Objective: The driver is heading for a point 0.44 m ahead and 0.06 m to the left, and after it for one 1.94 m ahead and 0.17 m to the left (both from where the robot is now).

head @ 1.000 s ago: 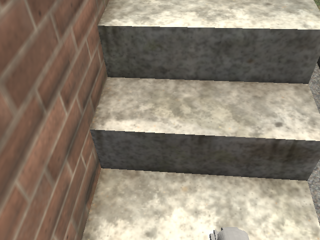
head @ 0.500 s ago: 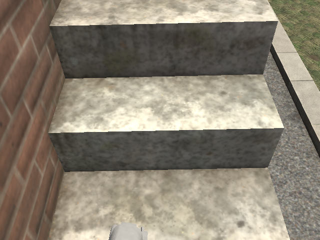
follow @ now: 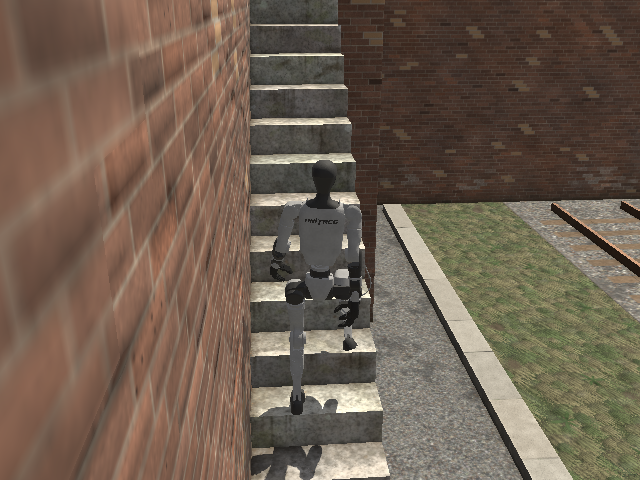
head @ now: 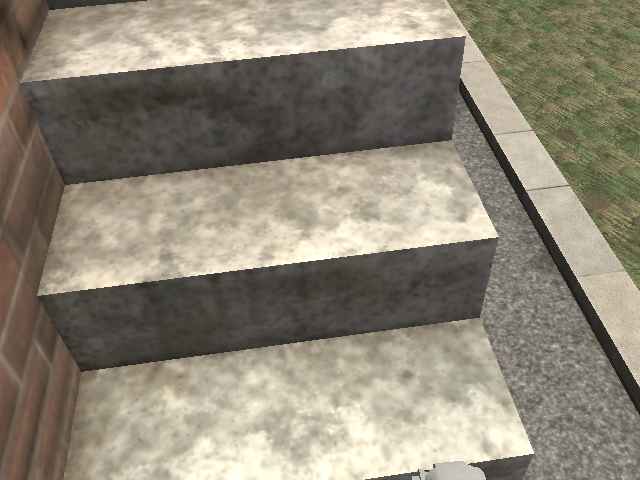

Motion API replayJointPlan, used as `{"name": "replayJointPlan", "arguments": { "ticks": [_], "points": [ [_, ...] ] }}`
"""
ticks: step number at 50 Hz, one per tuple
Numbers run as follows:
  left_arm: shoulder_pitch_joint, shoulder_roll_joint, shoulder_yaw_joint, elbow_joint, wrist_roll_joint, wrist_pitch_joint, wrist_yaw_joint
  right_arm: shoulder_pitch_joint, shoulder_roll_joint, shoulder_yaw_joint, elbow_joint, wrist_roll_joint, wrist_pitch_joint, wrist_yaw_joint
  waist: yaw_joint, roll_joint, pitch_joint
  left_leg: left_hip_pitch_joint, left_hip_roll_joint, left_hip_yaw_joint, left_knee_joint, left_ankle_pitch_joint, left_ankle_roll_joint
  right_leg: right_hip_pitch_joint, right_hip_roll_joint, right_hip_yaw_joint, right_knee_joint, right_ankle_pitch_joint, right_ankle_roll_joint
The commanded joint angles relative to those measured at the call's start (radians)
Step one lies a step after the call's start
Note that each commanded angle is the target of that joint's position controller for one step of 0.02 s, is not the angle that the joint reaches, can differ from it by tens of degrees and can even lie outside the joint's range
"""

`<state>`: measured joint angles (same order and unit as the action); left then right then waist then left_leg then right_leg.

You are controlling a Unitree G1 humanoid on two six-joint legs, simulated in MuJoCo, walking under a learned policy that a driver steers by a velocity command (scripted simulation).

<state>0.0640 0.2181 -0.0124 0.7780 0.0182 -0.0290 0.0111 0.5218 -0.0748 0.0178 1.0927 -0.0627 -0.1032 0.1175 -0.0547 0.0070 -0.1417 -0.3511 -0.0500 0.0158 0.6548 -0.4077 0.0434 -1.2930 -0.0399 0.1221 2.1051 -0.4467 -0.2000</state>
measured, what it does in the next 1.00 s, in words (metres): climbs: right foot 0.19 m higher, then left foot 0.19 m higher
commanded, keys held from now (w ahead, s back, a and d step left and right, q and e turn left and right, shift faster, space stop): w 0.10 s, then w+q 0.38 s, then q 0.10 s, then no key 0.20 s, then e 0.22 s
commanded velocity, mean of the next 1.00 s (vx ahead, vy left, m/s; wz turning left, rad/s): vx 0.35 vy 0.00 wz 0.20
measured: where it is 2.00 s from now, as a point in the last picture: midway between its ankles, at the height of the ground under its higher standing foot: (302, 450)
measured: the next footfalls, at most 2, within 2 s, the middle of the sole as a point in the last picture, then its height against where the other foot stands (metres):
right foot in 0.10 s outside the picture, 0.19 m higher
left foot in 0.74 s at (237, 431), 0.19 m higher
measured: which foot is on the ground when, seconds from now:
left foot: down 0.00-0.16, up 0.18-0.72, down 0.74-1.00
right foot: up 0.00-0.08, down 0.10-0.78, up 0.80-1.00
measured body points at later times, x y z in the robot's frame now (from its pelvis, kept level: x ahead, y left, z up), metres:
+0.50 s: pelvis +0.23 -0.06 +0.21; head +0.23 -0.08 +0.66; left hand +0.07 +0.16 +0.08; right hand +0.35 -0.29 +0.06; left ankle +0.27 +0.12 -0.13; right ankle +0.21 -0.17 -0.52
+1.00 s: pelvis +0.41 +0.05 +0.37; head +0.41 +0.03 +0.82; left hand +0.44 +0.30 +0.24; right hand +0.48 -0.14 +0.20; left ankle +0.45 +0.13 -0.33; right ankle +0.48 -0.10 -0.19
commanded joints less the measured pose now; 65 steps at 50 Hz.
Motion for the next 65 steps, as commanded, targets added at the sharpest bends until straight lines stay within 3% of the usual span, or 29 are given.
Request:
{"name": "replayJointPlan", "arguments": {
  "ticks": [1,2,4,6,7,9,10,11,12,16,20,25,29,31,36,37,38,39,40,41,42,44,46,49,51,55,57,60,65],
  "points": [
    [-0.377,0.073,-0.021,-0.243,0.009,-0.028,0.013,0.094,-0.131,-0.018,0.029,-0.016,-0.018,-0.004,-0.043,0.025,0.049,0.195,0.217,-0.319,-0.287,0.147,0.167,-0.174,-0.068,-0.074,-0.398,-0.076,-0.026],
    [-0.321,-0.130,-0.037,-0.283,0.061,-0.039,-0.044,-0.048,-0.208,-0.074,-0.070,0.079,-0.021,-0.172,0.016,-0.016,0.222,0.059,0.246,-0.326,-0.482,0.165,0.190,-0.003,-0.063,-0.153,-0.317,-0.036,0.091],
    [-0.212,-0.128,-0.052,-0.295,-0.002,-0.013,-0.052,-0.117,-0.308,-0.115,-0.125,0.100,-0.010,-0.248,0.054,0.031,0.166,-0.127,0.323,-0.218,-0.646,0.376,0.166,0.589,-0.046,-0.122,-0.821,-0.317,0.112],
    [0.174,-0.036,0.022,-0.152,-0.012,-0.004,-0.038,-0.081,-0.255,-0.085,-0.121,0.111,-0.032,-0.176,0.183,0.004,0.043,0.004,0.273,-0.014,-0.322,1.375,0.158,0.884,0.103,-0.273,-0.882,-0.139,0.042],
    [-0.061,0.089,0.004,-0.263,-0.071,0.000,-0.050,0.104,-0.281,-0.064,0.010,-0.014,-0.063,0.083,0.196,0.374,-0.090,-0.102,0.269,-0.121,-0.258,1.967,0.208,0.904,0.122,-0.114,-0.781,0.035,0.007],
    [0.132,0.201,0.063,-0.137,-0.031,0.041,-0.054,0.001,-0.244,-0.087,-0.009,-0.038,-0.029,0.153,0.234,0.112,-0.117,-0.187,0.228,-0.132,0.009,1.509,0.201,1.070,0.044,0.042,-1.106,0.332,-0.024],
    [0.265,0.229,0.085,-0.065,-0.013,0.060,-0.037,0.018,-0.166,-0.080,0.004,-0.031,0.015,0.158,0.249,-0.118,-0.084,-0.293,0.138,-0.158,0.264,0.799,0.163,1.120,-0.093,0.357,-1.426,0.335,-0.082],
    [0.384,0.286,0.110,-0.035,-0.002,0.064,-0.022,0.075,-0.196,-0.096,0.023,0.026,0.040,0.150,0.272,-0.282,-0.073,-0.305,0.040,-0.293,0.976,0.517,0.104,0.979,-0.266,0.775,-1.689,0.116,-0.200],
    [0.362,0.207,0.092,0.018,-0.006,0.041,-0.026,-0.025,-0.179,-0.104,0.004,0.041,0.029,0.116,0.247,-0.182,0.014,-0.543,-0.037,-0.433,1.417,0.489,0.106,0.928,-0.280,0.819,-1.708,-0.180,-0.132],
    [0.157,-0.072,0.014,0.163,0.012,-0.013,-0.056,-0.151,-0.125,-0.071,0.014,0.033,-0.001,0.026,0.070,0.008,0.074,-0.770,-0.005,-0.422,1.360,0.485,0.144,0.981,-0.198,0.198,-1.617,0.206,0.113],
    [0.273,-0.014,0.027,0.222,0.090,-0.063,-0.043,-0.190,-0.163,-0.060,-0.020,0.061,0.018,0.042,0.049,-0.037,0.101,-0.845,-0.021,-0.226,1.424,0.424,0.080,0.983,-0.152,-0.166,-1.712,0.357,0.129],
    [0.491,0.010,-0.007,0.362,0.140,-0.044,-0.073,-0.369,-0.128,0.000,-0.128,0.075,0.011,0.028,0.084,-0.044,0.281,-1.429,-0.038,-0.290,1.956,0.334,0.218,1.275,-0.345,-0.054,-1.778,0.345,0.030],
    [0.451,-0.032,-0.056,0.305,0.135,-0.083,-0.054,-0.586,-0.195,-0.018,-0.290,0.086,0.060,0.020,0.065,-0.111,0.187,-1.102,0.085,0.018,1.583,0.412,0.203,0.997,-0.228,-0.324,-1.945,0.408,0.035],
    [0.617,-0.012,-0.060,0.352,0.156,-0.097,-0.046,-0.653,-0.125,0.006,-0.367,0.089,0.094,-0.008,0.082,-0.123,0.185,-1.150,0.125,0.045,1.396,0.383,0.174,1.176,-0.286,-0.277,-1.959,0.668,0.017],
    [0.508,0.179,0.023,0.374,0.004,-0.144,-0.109,-0.532,-0.116,-0.004,-0.407,0.055,0.182,0.010,-0.104,-0.349,0.051,-0.591,-0.068,0.252,0.582,0.013,0.075,1.371,-0.350,-0.301,-1.787,1.910,-0.096],
    [0.515,0.196,0.046,0.389,0.005,-0.130,-0.120,-0.469,-0.125,-0.016,-0.389,0.053,0.179,-0.007,-0.115,-0.331,0.028,-0.464,-0.085,0.235,0.416,0.132,0.110,1.411,-0.329,-0.298,-1.704,2.081,-0.085],
    [0.541,0.187,0.055,0.378,0.042,-0.110,-0.136,-0.272,-0.205,-0.043,-0.311,0.039,0.173,-0.034,-0.118,-0.209,-0.188,-0.045,-0.055,0.069,0.435,0.590,0.200,1.175,-0.257,-0.276,-1.468,2.077,-0.021],
    [0.531,0.134,0.050,0.337,0.083,-0.091,-0.168,-0.059,-0.282,-0.061,-0.234,0.041,0.169,-0.050,-0.116,0.004,-0.402,0.396,0.067,-0.295,0.227,0.786,0.312,0.856,-0.154,-0.151,-1.240,1.374,0.054],
    [0.478,0.109,0.084,0.347,0.006,-0.058,-0.179,0.076,-0.358,-0.094,-0.210,-0.006,0.177,-0.027,-0.158,0.164,-0.379,0.317,0.325,-0.760,-0.173,0.559,0.343,0.690,0.048,-0.019,-0.732,0.425,0.132],
    [0.405,-0.005,0.069,0.373,-0.034,-0.040,-0.162,0.053,-0.282,-0.088,-0.162,-0.019,0.137,-0.036,-0.157,0.079,-0.178,0.174,0.335,-0.764,-0.194,0.244,0.270,0.508,0.056,0.182,-0.392,0.507,0.096],
    [0.294,-0.093,0.058,0.363,-0.013,-0.036,-0.123,-0.059,-0.201,-0.065,-0.144,0.005,0.090,-0.032,-0.087,0.136,0.006,-0.045,0.254,-0.563,-0.120,0.006,0.265,0.389,0.000,0.157,-0.288,0.527,0.078],
    [0.248,-0.104,0.053,0.325,-0.014,-0.038,-0.073,-0.299,-0.066,-0.023,-0.110,0.043,0.049,-0.023,0.056,0.002,0.059,-0.212,0.204,-0.393,-0.115,0.020,0.238,0.332,0.001,0.146,-0.188,0.503,0.039],
    [0.264,-0.068,0.067,0.302,-0.027,-0.014,-0.036,-0.432,0.064,0.026,-0.122,0.018,0.033,-0.001,0.155,-0.114,0.053,-0.332,0.175,-0.200,-0.147,0.191,0.161,0.377,-0.053,0.091,-0.365,0.485,0.081],
    [0.260,-0.071,0.053,0.306,-0.030,0.021,-0.033,-0.612,-0.005,0.013,-0.241,0.063,0.013,0.035,0.209,0.032,-0.007,-0.385,0.153,0.019,-0.252,0.314,0.099,0.593,-0.070,-0.032,-0.532,0.178,0.240],
    [0.339,-0.022,0.070,0.349,-0.017,-0.005,-0.038,-0.660,-0.116,-0.017,-0.288,0.023,-0.021,0.037,0.219,0.035,-0.002,-0.463,0.207,0.018,-0.294,0.652,0.133,0.806,-0.052,-0.070,-0.368,0.204,0.284],
    [0.202,0.018,0.092,0.256,-0.010,-0.005,0.020,-0.519,-0.092,-0.023,-0.263,0.005,-0.034,-0.008,0.116,0.013,0.031,0.029,0.314,-0.080,-0.222,0.612,0.237,0.467,-0.059,0.094,-0.384,0.177,0.293],
    [0.082,0.005,0.081,0.180,0.016,-0.006,0.013,-0.581,-0.137,-0.037,-0.341,0.047,-0.026,-0.041,0.112,-0.053,0.055,0.032,0.237,0.048,-0.262,0.354,0.130,0.695,-0.123,-0.054,-0.963,0.035,0.328],
    [0.097,0.001,0.071,0.125,0.023,-0.022,0.045,-0.353,-0.312,-0.102,-0.317,0.037,0.004,-0.039,0.042,0.104,0.122,0.269,0.455,-0.152,-0.272,0.635,0.311,0.625,-0.109,-0.063,-1.155,-0.025,0.335],
    [0.056,-0.004,0.054,0.078,-0.014,-0.064,0.048,-0.401,-0.259,-0.094,-0.418,0.052,0.078,-0.040,0.055,-0.008,0.041,0.401,0.349,0.004,-0.191,0.563,0.221,0.776,-0.004,-0.219,-1.588,0.130,0.258]
  ]
}}
Keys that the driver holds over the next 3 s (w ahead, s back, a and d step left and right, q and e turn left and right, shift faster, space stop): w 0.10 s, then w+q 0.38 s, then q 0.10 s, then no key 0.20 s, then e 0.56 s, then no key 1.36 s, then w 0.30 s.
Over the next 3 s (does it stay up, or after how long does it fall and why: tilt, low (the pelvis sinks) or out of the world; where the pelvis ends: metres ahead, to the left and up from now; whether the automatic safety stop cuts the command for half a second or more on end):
stays up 0.47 0.04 0.40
